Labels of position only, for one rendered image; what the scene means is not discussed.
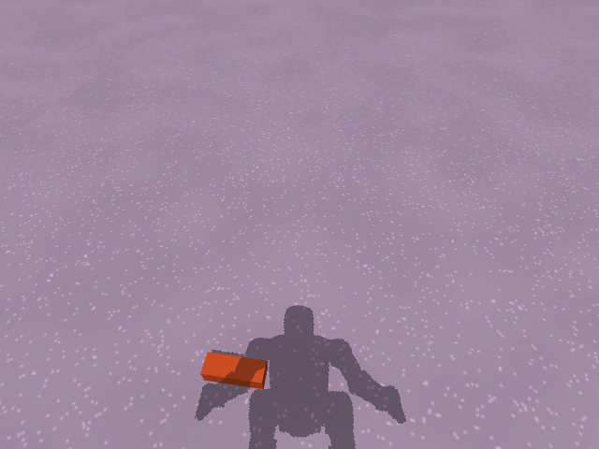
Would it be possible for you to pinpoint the carton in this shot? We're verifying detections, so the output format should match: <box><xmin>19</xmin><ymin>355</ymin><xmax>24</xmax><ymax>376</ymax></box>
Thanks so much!
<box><xmin>200</xmin><ymin>352</ymin><xmax>268</xmax><ymax>389</ymax></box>

